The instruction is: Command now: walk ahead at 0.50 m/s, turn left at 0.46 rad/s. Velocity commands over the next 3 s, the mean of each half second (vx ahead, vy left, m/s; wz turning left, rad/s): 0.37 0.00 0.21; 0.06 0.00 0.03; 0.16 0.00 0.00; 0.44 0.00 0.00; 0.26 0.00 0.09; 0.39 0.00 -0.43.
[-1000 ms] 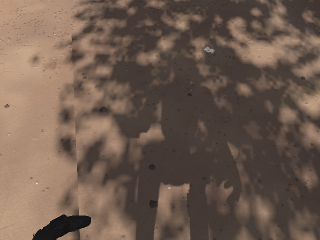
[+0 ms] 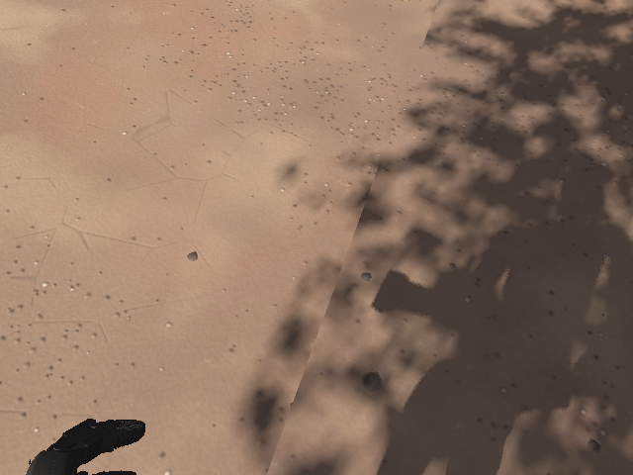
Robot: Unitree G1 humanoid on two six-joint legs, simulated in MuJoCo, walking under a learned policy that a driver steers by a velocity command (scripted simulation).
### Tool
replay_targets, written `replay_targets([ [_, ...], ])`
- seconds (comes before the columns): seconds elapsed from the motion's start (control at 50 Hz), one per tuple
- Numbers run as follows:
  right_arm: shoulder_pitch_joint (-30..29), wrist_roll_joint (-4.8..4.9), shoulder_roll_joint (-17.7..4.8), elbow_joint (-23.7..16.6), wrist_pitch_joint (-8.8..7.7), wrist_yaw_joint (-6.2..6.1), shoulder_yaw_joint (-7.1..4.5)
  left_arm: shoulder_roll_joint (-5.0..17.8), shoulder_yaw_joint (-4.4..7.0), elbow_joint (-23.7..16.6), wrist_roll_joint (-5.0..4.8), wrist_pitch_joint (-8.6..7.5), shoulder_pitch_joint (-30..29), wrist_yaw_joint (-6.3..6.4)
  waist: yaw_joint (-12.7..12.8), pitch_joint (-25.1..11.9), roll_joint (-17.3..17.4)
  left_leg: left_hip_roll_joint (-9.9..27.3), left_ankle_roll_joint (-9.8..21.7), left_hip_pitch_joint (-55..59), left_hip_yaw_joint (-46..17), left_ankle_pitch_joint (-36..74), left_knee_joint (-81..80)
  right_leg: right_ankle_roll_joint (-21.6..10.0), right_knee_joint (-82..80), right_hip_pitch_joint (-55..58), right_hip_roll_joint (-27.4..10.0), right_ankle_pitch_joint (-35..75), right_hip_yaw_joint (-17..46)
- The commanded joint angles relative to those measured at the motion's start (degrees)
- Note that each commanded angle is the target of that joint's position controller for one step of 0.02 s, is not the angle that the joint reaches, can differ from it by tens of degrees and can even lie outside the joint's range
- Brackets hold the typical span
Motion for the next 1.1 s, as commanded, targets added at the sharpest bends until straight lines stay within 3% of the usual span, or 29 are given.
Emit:
replay_targets([
  [0.02,2.5,0.34,-8.9,-2.2,-0.08,-0.62,-2.35,4.7,1.01,-5.3,-0.46,-1.62,-6.4,-1.05,-1.0,-1.5,8.8,13.6,7.6,0.5,-10.4,14.1,-2.2,-0.9,-6.6,6.3,3.0,2.2,-2.6],
  [0.08,1.6,-0.18,-9.3,-1.8,0.58,-0.79,-2.58,6.6,1.97,-4.7,-0.48,-2.37,-2.2,-1.55,1.4,-1.3,11.3,15.6,6.1,4.4,-12.9,19.6,1.7,-3.7,-9.3,11.3,3.5,-4.2,-3.3],
  [0.1,0.3,-0.27,-8.7,-2.2,0.68,-0.67,-2.34,7.9,2.80,-3.3,-0.17,-2.63,3.3,-1.38,4.4,-3.6,11.3,13.4,5.0,4.4,-11.5,27.0,7.4,-5.5,-11.3,18.4,4.5,-4.5,-4.4],
  [0.12,-0.9,-0.80,-7.0,-3.4,0.54,-0.32,-1.61,10.1,3.56,-1.9,0.62,-2.82,11.2,-1.33,7.9,-10.3,9.3,10.5,3.3,0.6,-9.0,27.3,18.6,-8.7,-9.0,31.2,-0.2,-2.5,-0.4],
  [0.14,2.8,-1.67,-4.1,-4.3,0.00,-0.45,-0.69,13.1,4.09,-1.0,0.96,-2.51,19.4,-1.00,8.8,-18.5,-1.7,4.3,0.4,-11.4,-4.1,9.4,36.8,-13.9,-6.9,48.0,-9.8,-0.4,13.0],
  [0.16,11.4,0.80,-1.9,-3.5,-0.91,-0.16,0.01,13.9,4.47,2.1,0.26,-1.80,22.6,-1.65,5.5,-21.4,-20.1,-1.0,-2.5,-30.5,-2.0,-18.1,52.8,-23.0,-16.4,58.2,-19.4,-16.2,39.7],
  [0.18,6.5,1.40,-7.3,-3.0,-1.15,-0.13,-0.76,8.3,3.14,1.1,-1.65,-1.51,20.9,-1.53,7.4,-13.5,-10.0,2.6,-2.6,-38.0,-3.8,-15.6,57.0,-20.9,-19.7,54.1,-18.3,-30.4,39.8],
  [0.2,-1.1,1.21,-8.8,-4.4,-1.14,0.03,-1.11,5.8,2.36,0.7,-1.55,-0.96,17.8,-1.11,8.4,-6.0,-3.6,5.1,-2.4,-39.3,-1.6,-9.9,56.1,-18.2,-20.2,46.0,-15.9,-30.2,30.1],
  [0.22,-5.0,0.16,-8.0,-5.3,-1.09,-0.05,-0.94,5.5,1.80,0.3,-0.41,-0.65,14.7,-1.09,6.9,-1.7,0.4,6.9,-2.6,-36.3,0.4,-6.8,53.4,-17.3,-21.0,37.1,-13.7,-18.5,23.6],
  [0.24,-5.7,-0.95,-7.8,-5.6,-1.11,-0.13,-1.32,4.9,1.42,0.1,0.12,-0.67,12.0,-1.03,4.7,0.2,0.9,8.5,-3.1,-32.5,1.2,-5.3,48.9,-16.7,-21.1,30.9,-11.7,-4.0,18.0],
  [0.3,-3.8,-1.31,-4.1,-5.0,-0.40,-0.45,-0.65,4.7,1.08,1.5,0.53,-1.24,11.3,-0.77,2.4,-2.9,-2.8,8.2,-4.9,-24.8,4.2,-5.6,38.2,-16.1,-20.2,27.4,-8.2,24.8,7.0],
  [0.34,-4.6,-1.75,-1.2,-4.9,0.30,-0.82,0.38,6.4,1.48,2.5,0.32,-0.65,10.2,-0.07,1.8,-5.9,-3.3,6.8,-5.8,-19.3,6.4,-0.4,29.7,-16.0,-19.5,26.3,-6.5,33.4,1.5],
  [0.36,-3.8,-2.14,-1.2,-3.5,0.51,-0.66,0.35,6.6,1.40,2.5,0.56,-0.29,9.7,0.26,1.5,-9.0,-1.8,5.4,-6.2,-13.2,7.8,8.8,28.3,-15.5,-18.5,24.8,-4.7,37.2,-1.9],
  [0.4,-5.8,-1.80,-2.1,-3.0,0.27,-0.48,-0.31,6.5,1.54,3.4,-0.04,0.54,11.2,0.47,2.1,-8.8,-3.4,3.3,-6.6,-10.8,9.1,19.4,24.0,-14.9,-17.3,23.3,-2.0,31.6,-5.0],
  [0.46,-9.9,-1.66,-1.8,-4.4,0.43,-0.16,-0.29,4.3,0.95,3.6,-0.33,1.77,11.9,0.84,3.1,-7.6,-4.1,4.0,-5.7,-11.3,7.7,15.8,18.9,-14.9,-13.2,26.3,-4.1,27.5,-2.2],
  [0.5,-8.4,-1.67,-2.1,-4.0,-0.05,0.35,-0.76,3.5,0.74,3.0,-0.75,2.29,10.4,1.30,1.2,-7.8,-2.6,4.5,-4.3,-7.5,7.2,18.1,10.6,-14.1,-7.2,26.6,-4.5,20.5,-0.2],
  [0.52,-5.7,-3.04,-5.5,-4.2,-0.23,0.61,-1.26,0.4,-0.70,2.5,-0.32,1.45,14.7,1.48,2.0,-10.3,6.1,10.3,0.3,4.1,0.6,38.3,6.2,-9.4,-2.9,21.4,-0.7,14.2,-0.7],
  [0.54,-3.8,-3.23,-7.1,-4.1,0.31,0.13,-1.66,1.1,-1.08,3.3,0.61,0.92,19.5,1.36,2.9,-15.0,12.6,19.8,8.0,12.6,-9.1,49.5,6.1,-5.2,6.7,17.0,2.9,-7.9,-1.8],
  [0.56,-4.5,-2.78,-3.2,-4.4,0.93,-0.04,-0.10,2.4,-1.01,4.0,0.89,1.10,19.6,0.96,3.0,-14.9,15.1,25.3,13.3,12.4,-14.2,54.6,5.1,-2.7,14.5,12.8,4.1,-37.4,-1.3],
  [0.58,-5.8,-2.79,-0.9,-3.6,0.86,0.34,0.91,3.4,-0.74,3.3,-0.62,2.02,18.6,0.83,4.0,-13.6,14.1,26.5,16.0,8.2,-17.4,44.3,3.1,-1.3,17.0,9.9,2.6,-41.9,0.5],
  [0.6,-8.7,-2.16,0.1,-3.7,0.43,1.09,1.35,4.2,-0.40,3.6,-0.76,3.59,16.6,1.22,3.8,-10.0,9.9,24.7,15.0,3.0,-16.1,37.1,0.8,0.0,17.7,11.0,1.4,-40.7,0.6],
  [0.64,-16.5,-1.87,-1.1,-4.2,0.59,1.92,1.40,2.4,-0.62,3.9,0.43,6.41,15.3,1.73,6.6,-5.8,8.5,19.6,9.3,-6.6,-8.8,27.6,-1.7,1.2,8.0,18.5,-0.6,-34.4,-0.3],
  [0.68,-18.7,-1.78,-1.7,-3.8,1.65,1.88,1.15,-0.8,-1.49,5.5,0.99,7.06,16.3,1.59,8.0,-4.7,8.4,14.1,5.2,-12.0,-2.5,20.7,-1.2,0.5,-5.3,29.0,1.9,-16.9,-4.1],
  [0.72,-14.9,-1.18,-1.2,-1.8,1.84,1.62,1.25,1.4,-1.16,5.6,1.80,7.45,16.4,1.25,7.0,-4.5,7.0,10.6,1.2,-10.0,-0.8,6.6,-0.9,-0.6,-10.4,31.1,1.3,-8.9,-2.8],
  [0.74,-13.7,-1.35,-1.7,-0.7,1.93,1.39,1.08,3.1,-0.99,4.8,1.57,7.68,15.5,1.26,5.9,-2.4,6.0,8.9,-0.3,-9.3,-0.6,-1.3,-0.9,-1.7,-12.7,29.1,0.2,-9.4,-2.4],
  [0.76,-12.3,-1.50,-0.9,-0.5,2.19,0.97,1.12,5.8,-0.24,5.4,0.70,7.70,14.1,1.60,3.4,1.2,1.9,6.8,-1.7,-7.9,0.8,-4.4,-2.2,-3.1,-12.5,22.2,1.3,-17.5,-2.5],
  [0.8,-13.8,-1.83,-0.4,0.4,2.21,-0.16,1.30,2.4,-0.95,5.4,0.54,6.55,12.0,2.00,4.0,2.1,1.4,6.6,-3.0,-3.7,2.0,1.0,1.0,-3.5,-14.6,19.1,1.5,-18.4,-1.9],
  [0.9,-12.0,-1.32,-0.7,3.5,2.95,-1.29,0.81,2.1,-0.98,7.9,0.40,3.88,13.5,1.77,3.4,-2.3,1.0,6.5,-3.2,3.2,3.2,15.1,4.4,-3.6,-15.7,22.2,2.1,-7.9,-2.1],
  [1.1,-10.2,-1.08,-2.5,10.9,4.35,-2.92,-0.08,2.4,-0.98,11.5,0.09,4.32,13.7,1.25,3.7,-1.3,2.3,6.6,-5.4,2.5,4.0,15.6,4.3,-5.3,-16.8,25.9,2.5,-0.3,-2.3],
])
Next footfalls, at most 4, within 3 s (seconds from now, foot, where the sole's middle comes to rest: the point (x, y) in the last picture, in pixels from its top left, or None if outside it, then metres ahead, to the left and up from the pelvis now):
0.12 right None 0.25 -0.14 -0.78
0.48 left None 0.34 0.07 -0.78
0.74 right None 0.33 -0.19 -0.78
1.90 right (384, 344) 0.76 -0.22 -0.78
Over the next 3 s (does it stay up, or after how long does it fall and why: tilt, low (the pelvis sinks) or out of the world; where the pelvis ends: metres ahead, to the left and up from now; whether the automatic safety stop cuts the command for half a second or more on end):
stays up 1.01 -0.13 -0.15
